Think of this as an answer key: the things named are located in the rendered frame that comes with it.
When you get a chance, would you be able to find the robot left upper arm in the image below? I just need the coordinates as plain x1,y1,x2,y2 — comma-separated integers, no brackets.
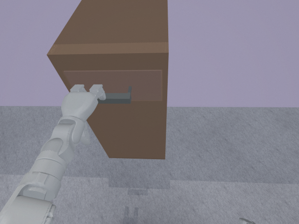
0,195,56,224

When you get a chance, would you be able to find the left robot hand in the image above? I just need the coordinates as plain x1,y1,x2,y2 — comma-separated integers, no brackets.
61,84,106,145

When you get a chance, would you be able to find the handle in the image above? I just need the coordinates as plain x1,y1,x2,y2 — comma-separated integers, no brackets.
97,86,132,104

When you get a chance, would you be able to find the drawer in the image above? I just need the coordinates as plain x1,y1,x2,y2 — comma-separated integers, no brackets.
64,70,162,100

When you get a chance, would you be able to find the left robot forearm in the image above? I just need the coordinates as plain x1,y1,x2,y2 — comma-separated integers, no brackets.
0,116,85,223

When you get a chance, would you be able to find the cabinet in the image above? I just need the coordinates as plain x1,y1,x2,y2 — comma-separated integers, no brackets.
47,0,169,160

